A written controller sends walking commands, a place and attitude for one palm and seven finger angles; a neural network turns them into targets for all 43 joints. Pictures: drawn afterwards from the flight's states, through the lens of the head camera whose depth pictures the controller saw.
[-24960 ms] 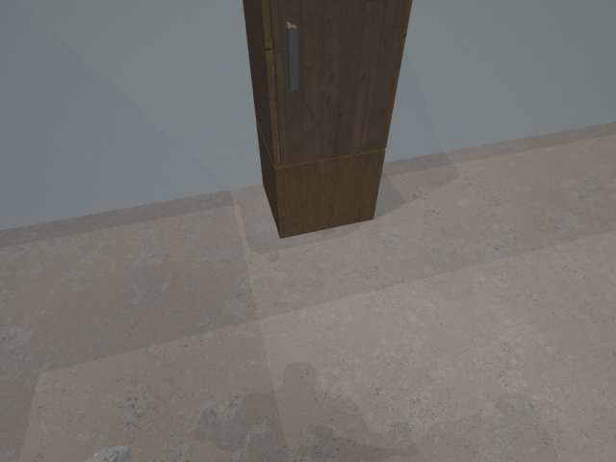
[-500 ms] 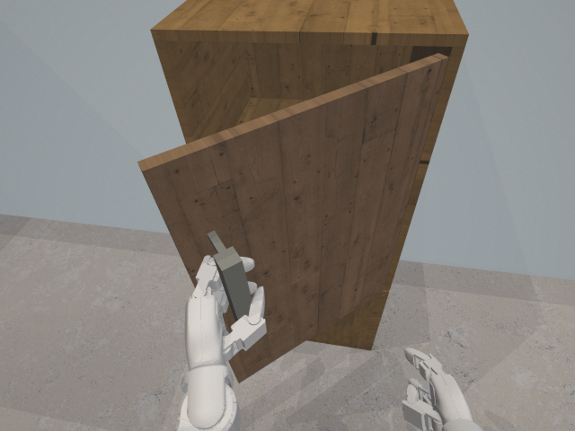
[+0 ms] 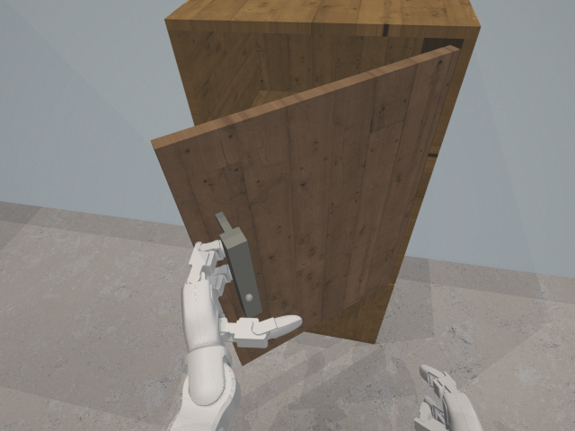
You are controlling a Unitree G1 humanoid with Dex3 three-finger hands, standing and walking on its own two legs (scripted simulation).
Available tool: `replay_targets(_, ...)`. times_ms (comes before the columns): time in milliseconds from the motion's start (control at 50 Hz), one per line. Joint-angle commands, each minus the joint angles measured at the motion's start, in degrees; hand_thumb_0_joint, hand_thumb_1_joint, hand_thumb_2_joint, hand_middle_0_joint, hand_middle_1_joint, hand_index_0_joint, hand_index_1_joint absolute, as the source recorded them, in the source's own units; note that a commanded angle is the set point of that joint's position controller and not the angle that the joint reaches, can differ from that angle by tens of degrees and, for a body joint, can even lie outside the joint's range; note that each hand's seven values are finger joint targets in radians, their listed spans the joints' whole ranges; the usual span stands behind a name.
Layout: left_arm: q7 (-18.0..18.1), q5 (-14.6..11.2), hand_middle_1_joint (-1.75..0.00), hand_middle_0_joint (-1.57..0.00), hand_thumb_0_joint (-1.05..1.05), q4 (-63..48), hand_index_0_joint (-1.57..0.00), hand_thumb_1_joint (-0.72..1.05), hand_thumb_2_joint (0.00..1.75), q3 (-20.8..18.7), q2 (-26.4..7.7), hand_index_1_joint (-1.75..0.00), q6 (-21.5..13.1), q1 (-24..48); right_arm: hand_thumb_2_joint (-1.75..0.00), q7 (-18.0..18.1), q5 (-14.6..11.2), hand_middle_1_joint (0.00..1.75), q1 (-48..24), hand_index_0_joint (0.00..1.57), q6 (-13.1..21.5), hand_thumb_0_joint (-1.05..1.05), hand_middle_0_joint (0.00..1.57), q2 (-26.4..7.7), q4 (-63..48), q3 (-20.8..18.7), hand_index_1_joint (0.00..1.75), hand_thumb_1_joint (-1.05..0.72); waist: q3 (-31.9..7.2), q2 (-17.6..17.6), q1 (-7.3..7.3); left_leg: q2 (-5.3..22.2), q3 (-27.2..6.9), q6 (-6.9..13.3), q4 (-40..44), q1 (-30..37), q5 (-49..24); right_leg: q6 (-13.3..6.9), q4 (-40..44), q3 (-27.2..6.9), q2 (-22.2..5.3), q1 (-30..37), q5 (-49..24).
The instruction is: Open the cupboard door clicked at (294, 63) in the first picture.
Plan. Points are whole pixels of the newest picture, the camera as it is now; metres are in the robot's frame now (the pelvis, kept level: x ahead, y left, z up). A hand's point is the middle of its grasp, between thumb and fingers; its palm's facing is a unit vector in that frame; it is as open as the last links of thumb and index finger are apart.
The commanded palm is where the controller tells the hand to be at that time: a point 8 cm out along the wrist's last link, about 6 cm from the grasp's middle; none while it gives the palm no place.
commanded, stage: open thumb and fingers to let go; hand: left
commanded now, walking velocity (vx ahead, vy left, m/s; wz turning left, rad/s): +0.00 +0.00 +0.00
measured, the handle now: (237, 267) +0.32 +0.09 +0.08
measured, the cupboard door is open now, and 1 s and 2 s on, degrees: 41 41 41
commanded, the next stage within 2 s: slide the hand sideways off the handle in 0.30 s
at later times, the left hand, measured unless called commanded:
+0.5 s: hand (245, 303) +0.26 +0.07 +0.08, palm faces +0.04 -1.00 -0.07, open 15.9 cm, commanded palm +0.23 +0.11 +0.08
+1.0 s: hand (216, 337) +0.22 +0.10 +0.07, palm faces -0.18 -0.98 -0.03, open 16.3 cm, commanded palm +0.20 +0.16 +0.08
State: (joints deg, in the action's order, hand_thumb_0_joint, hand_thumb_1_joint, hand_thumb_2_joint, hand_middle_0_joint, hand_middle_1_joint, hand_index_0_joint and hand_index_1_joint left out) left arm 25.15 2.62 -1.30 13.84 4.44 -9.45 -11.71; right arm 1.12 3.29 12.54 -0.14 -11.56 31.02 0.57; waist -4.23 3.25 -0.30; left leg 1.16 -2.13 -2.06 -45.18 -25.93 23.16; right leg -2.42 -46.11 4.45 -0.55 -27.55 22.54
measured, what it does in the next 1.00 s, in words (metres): stands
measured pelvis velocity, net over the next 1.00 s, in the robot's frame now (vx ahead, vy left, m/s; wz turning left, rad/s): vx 0.00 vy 0.03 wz -0.02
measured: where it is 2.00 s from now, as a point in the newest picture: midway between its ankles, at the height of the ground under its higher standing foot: outside the picture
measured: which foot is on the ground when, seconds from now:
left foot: down 0.00-1.00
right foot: down 0.00-1.00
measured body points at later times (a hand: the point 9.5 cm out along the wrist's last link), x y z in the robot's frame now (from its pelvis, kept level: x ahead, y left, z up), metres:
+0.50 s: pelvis -0.01 +0.03 +0.00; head -0.01 +0.01 +0.44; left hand +0.26 +0.13 +0.09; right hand +0.17 -0.18 -0.09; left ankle +0.00 +0.15 -0.71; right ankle +0.02 -0.09 -0.71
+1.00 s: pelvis +0.00 +0.03 -0.01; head +0.01 +0.02 +0.44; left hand +0.23 +0.16 +0.08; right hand +0.18 -0.18 -0.08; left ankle +0.00 +0.15 -0.71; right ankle +0.02 -0.09 -0.71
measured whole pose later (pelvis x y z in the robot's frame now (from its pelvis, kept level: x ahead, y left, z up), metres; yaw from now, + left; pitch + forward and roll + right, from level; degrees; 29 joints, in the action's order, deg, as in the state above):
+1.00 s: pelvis +0.00 +0.03 -0.01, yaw -1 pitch +4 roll +0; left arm -2.6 -4.4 -11.8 10.8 -7.5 -8.3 -19.8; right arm 0.4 -0.2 14.5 5.8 -12.0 25.8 3.0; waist -3.7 2.1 -0.2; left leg 0.3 -0.2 0.2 -50.0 -28.9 25.5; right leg -0.1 -49.1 2.4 -1.4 -30.3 23.2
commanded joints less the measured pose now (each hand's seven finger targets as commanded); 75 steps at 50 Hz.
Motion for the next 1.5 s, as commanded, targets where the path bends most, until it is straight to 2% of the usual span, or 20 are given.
replay_targets(0,0.4,1.8,-0.95,-0.26,0.0,-12.9,-0.26,-0.5,0.3,1.6,3.1,-0.95,-3.8,11.3,-0.9,0.2,0.1,0.3,-7.0,0.2,3.4,0.0,0.2,-3.8,-10.1,-0.8,0.3,-0.9,-7.8,-8.2,0.29,-2.6,2.0,3.4,4.0,0.3,-7.4,1.4,10.6,-4.0,-1.4,5.0,-8.7)
replay_targets(120,1.9,2.9,-0.65,-0.21,0.0,-11.7,-0.21,-0.5,0.3,4.2,5.6,-0.65,-2.7,15.8,-0.9,-0.2,-0.1,0.3,-7.3,0.2,3.3,0.0,0.2,-4.1,-9.9,-0.8,0.3,-0.9,-8.1,-6.1,0.63,-2.0,0.8,3.1,4.7,0.7,-6.5,0.6,8.1,-1.4,-0.3,2.7,-6.3)
replay_targets(260,3.8,2.2,-0.3,-0.15,0.0,-9.9,-0.15,-0.5,0.3,3.7,6.2,-0.3,-0.5,18.2,-0.9,-0.4,-0.4,0.3,-8.3,0.2,2.3,0.0,0.2,-4.1,-9.7,-0.6,0.3,-0.9,-8.8,-7.2,0.28,-1.8,0.3,2.7,5.4,0.4,-6.7,0.3,7.3,-0.5,0.2,3.0,-5.9)
replay_targets(320,4.5,2.4,-0.3,-0.15,0.0,-9.1,-0.15,-0.5,0.3,3.8,6.7,-0.3,0.6,18.9,-0.9,-0.7,-0.6,0.3,-8.9,0.2,1.6,0.0,0.2,-4.0,-9.8,-0.4,0.3,-0.9,-9.0,-5.3,-0.42,-1.8,0.1,2.5,5.8,0.5,-7.1,0.0,6.9,-0.2,0.4,3.3,-5.8)
replay_targets(380,5.2,2.1,-0.3,-0.15,0.0,-9.4,-0.15,-0.5,0.3,3.8,7.2,-0.3,1.1,19.2,-0.9,-0.9,-0.5,0.3,-9.0,0.2,1.2,0.0,0.2,-3.8,-9.9,-0.5,0.3,-0.9,-10.0,-7.0,-0.35,-1.7,0.4,2.6,5.6,0.8,-7.6,0.1,7.2,-0.3,0.6,3.8,-6.3)
replay_targets(400,-7.7,8.5,-0.3,-0.15,0.0,-7.8,-0.15,-0.5,0.3,14.7,0.7,-0.3,-0.9,19.3,-0.9,-1.3,-0.4,0.3,-4.8,0.2,1.5,0.0,0.2,-6.2,-7.7,-0.4,0.3,-0.9,-6.4,-9.4,4.54,-1.8,1.0,3.7,4.5,2.2,-8.8,0.2,6.8,-2.3,0.1,0.8,-11.1)
replay_targets(420,-14.8,6.0,-0.3,-0.15,0.0,-12.1,-0.15,-0.5,0.3,9.9,-3.7,-0.3,-3.3,21.8,-0.9,-0.9,-1.3,0.3,-3.6,0.2,1.6,0.0,0.2,-6.1,-9.8,-1.2,0.3,-0.9,-11.3,-6.4,2.81,-2.0,1.1,3.9,4.0,2.4,-10.8,-0.3,5.4,-2.3,-0.3,3.1,-14.5)
replay_targets(460,-22.6,3.8,-0.3,-0.15,0.0,-14.8,-0.15,-0.5,0.3,9.7,-5.7,-0.3,-5.7,20.7,-0.9,-0.1,-1.8,0.3,-4.3,0.2,2.7,0.0,0.2,-5.5,-11.4,-0.7,0.3,-0.9,-14.2,-3.6,1.44,-2.2,1.1,4.1,3.9,3.2,-11.8,-0.3,4.3,-2.7,-0.4,5.0,-16.4)
replay_targets(500,-29.8,-0.6,-0.3,-0.15,0.0,-13.7,-0.15,-0.5,0.3,10.1,-5.2,-0.3,-5.6,18.4,-0.9,0.1,-2.9,0.3,-4.4,0.2,4.3,0.0,0.2,-5.5,-12.4,-0.1,0.3,-0.9,-10.7,-4.3,2.29,-2.3,0.5,4.2,4.5,2.3,-9.0,-0.1,5.2,-2.4,-0.2,3.9,-13.3)
replay_targets(540,-32.6,-6.2,-0.3,-0.15,0.0,-13.4,-0.15,-0.5,0.3,7.7,-4.0,-0.3,-4.0,16.5,-0.9,0.5,-4.0,0.3,-5.5,0.2,5.8,0.0,0.2,-5.4,-13.6,0.5,0.3,-0.9,-7.3,-5.2,2.22,-2.1,0.0,3.8,5.7,0.9,-4.3,0.3,6.7,-1.7,0.2,2.8,-7.2)
replay_targets(600,-30.7,-10.1,-0.3,-0.15,0.0,-13.8,-0.15,-0.5,0.3,2.2,-4.6,-0.3,-1.7,14.1,-0.9,1.0,-4.5,0.3,-6.5,0.2,7.7,0.0,0.2,-5.9,-13.9,0.9,0.3,-0.9,-4.3,-8.8,1.05,-1.9,-0.9,3.1,7.3,-1.0,0.9,0.8,8.1,-0.8,0.4,1.5,0.6)
replay_targets(700,-25.2,-6.8,-0.3,-0.15,0.0,-16.7,-0.15,-0.5,0.3,-2.3,-8.1,-0.3,-0.7,9.1,-0.9,0.2,-3.7,0.3,-5.2,0.2,8.7,0.0,0.2,-6.0,-13.8,0.3,0.3,-0.9,-6.2,-7.1,-0.73,-2.0,-0.2,2.8,7.0,-0.8,-2.3,0.6,6.3,-0.9,0.2,2.1,-2.1)
replay_targets(780,-24.4,-4.7,-0.3,-0.15,0.0,-20.3,-0.15,-0.5,0.3,-4.0,-10.8,-0.3,-2.0,5.4,-0.9,-0.4,-3.1,0.3,-4.2,0.2,8.4,0.0,0.2,-5.9,-14.4,0.1,0.3,-0.9,-8.3,-4.6,-1.07,-2.0,0.6,2.9,5.6,-0.7,-5.5,0.3,5.0,-1.6,0.2,2.9,-5.8)
replay_targets(840,-25.4,-5.5,-0.3,-0.15,0.0,-22.4,-0.15,-0.5,0.3,-4.5,-11.3,-0.3,-2.7,2.9,-0.9,-0.4,-3.2,0.3,-4.1,0.2,8.6,0.0,0.2,-5.9,-14.8,0.2,0.3,-0.9,-7.6,-3.1,-0.64,-1.9,0.8,2.9,5.2,-1.1,-5.7,0.2,4.8,-1.6,0.4,2.7,-6.6)
replay_targets(980,-28.8,-8.2,-0.3,-0.15,0.0,-26.6,-0.15,-0.5,0.3,-6.3,-12.8,-0.3,-3.4,-2.7,-0.9,0.2,-3.7,0.3,-2.7,0.2,10.0,0.0,0.2,-6.5,-15.3,0.0,0.3,-0.9,-8.0,-4.4,0.47,-1.9,0.7,2.9,3.4,-1.8,-7.4,0.8,4.1,-1.5,0.8,2.5,-9.5)
replay_targets(1100,-31.1,-9.6,-0.3,-0.15,0.0,-26.3,-0.15,-0.5,0.3,-10.0,-15.7,-0.3,-3.5,-7.5,-0.9,0.8,-3.7,0.3,-1.6,0.2,11.0,0.0,0.2,-6.9,-15.3,-0.2,0.3,-0.9,-7.0,-6.1,0.33,-2.3,1.0,3.1,1.6,-4.2,-7.3,1.1,3.9,-2.3,0.7,2.3,-9.9)
replay_targets(1220,-33.5,-12.1,-0.3,-0.15,0.0,-27.7,-0.15,-0.5,0.3,-15.4,-18.7,-0.3,-4.0,-15.8,-0.9,1.0,-4.1,0.3,-1.0,0.2,11.6,0.0,0.2,-7.0,-15.7,-0.8,0.3,-0.9,-10.7,-4.9,-1.37,-2.5,1.4,2.9,0.2,-4.2,-11.8,0.9,2.5,-2.8,0.6,5.7,-15.9)
replay_targets(1280,-34.9,-13.2,-0.3,-0.15,0.0,-29.4,-0.15,-0.5,0.3,-15.7,-18.4,-0.3,-4.5,-17.1,-0.9,1.0,-4.3,0.3,-1.0,0.2,11.6,0.0,0.2,-7.0,-16.1,-1.0,0.3,-0.9,-9.7,-5.6,-0.92,-2.7,1.6,2.9,-0.4,-5.2,-12.2,1.4,2.4,-3.4,0.4,5.9,-17.8)
replay_targets(1420,-38.5,-14.8,-0.3,-0.15,0.0,-30.9,-0.15,-0.5,0.3,-16.1,-19.9,-0.3,-7.2,-17.7,-0.9,1.7,-4.5,0.3,-0.7,0.2,12.5,0.0,0.2,-7.7,-15.9,-1.4,0.3,-0.9,-6.9,-4.4,0.56,-2.5,1.3,3.2,-2.4,-6.6,-10.5,1.5,2.4,-4.0,0.5,2.4,-14.6)
replay_targets(1480,-40.4,-16.4,-0.3,-0.15,0.0,-29.5,-0.15,-0.5,0.3,-19.3,-22.1,-0.3,-7.9,-19.1,-0.9,2.2,-4.7,0.3,-0.7,0.2,13.0,0.0,0.2,-7.9,-15.4,-1.6,0.3,-0.9,-7.4,-5.7,0.4,-2.5,1.3,3.1,-3.4,-8.0,-8.6,1.7,3.1,-5.0,0.2,2.1,-11.7)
